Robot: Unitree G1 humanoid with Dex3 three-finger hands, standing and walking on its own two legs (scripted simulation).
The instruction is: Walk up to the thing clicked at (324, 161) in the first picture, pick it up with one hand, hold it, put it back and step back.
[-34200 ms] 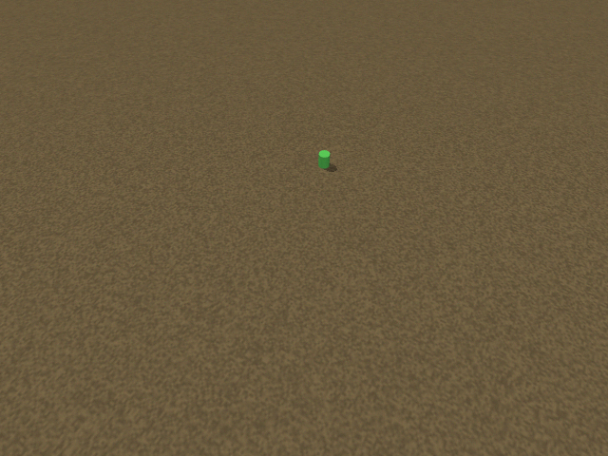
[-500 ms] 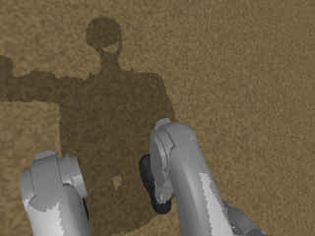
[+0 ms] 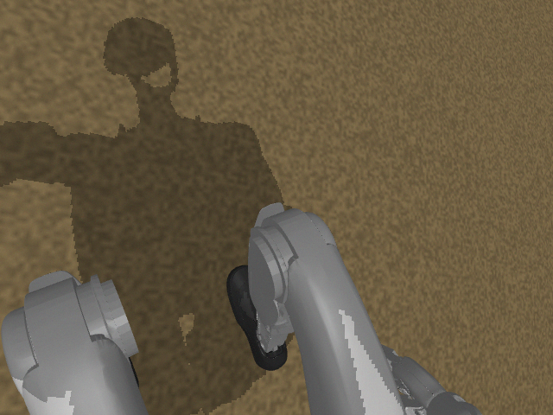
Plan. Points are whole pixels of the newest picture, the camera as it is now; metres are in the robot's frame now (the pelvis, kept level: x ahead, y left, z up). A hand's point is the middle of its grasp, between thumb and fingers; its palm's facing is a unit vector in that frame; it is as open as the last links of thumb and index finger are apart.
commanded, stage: rest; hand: left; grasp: from above
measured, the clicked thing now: out of the picture +0.46 +0.34 -0.25
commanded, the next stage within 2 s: open in 0.50 s
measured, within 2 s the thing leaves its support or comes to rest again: rests again in 0.08 s
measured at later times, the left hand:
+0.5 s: hand out of the picture +0.44 +0.33 -0.25, palm faces -0.45 -0.16 -0.88, open 7.1 cm
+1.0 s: hand out of the picture +0.45 +0.32 -0.25, palm faces -0.44 -0.15 -0.88, open 10.9 cm
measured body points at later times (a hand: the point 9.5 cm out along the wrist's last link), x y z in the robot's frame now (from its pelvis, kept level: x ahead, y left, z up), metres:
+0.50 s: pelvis +0.00 +0.00 +0.00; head +0.27 +0.14 +0.33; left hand +0.46 +0.33 -0.20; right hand +0.06 -0.25 -0.05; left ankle +0.06 +0.12 -0.27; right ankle +0.12 -0.13 -0.27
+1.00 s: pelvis +0.00 +0.00 +0.00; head +0.27 +0.14 +0.32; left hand +0.47 +0.33 -0.20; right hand +0.05 -0.25 -0.05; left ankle +0.06 +0.12 -0.27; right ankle +0.12 -0.13 -0.27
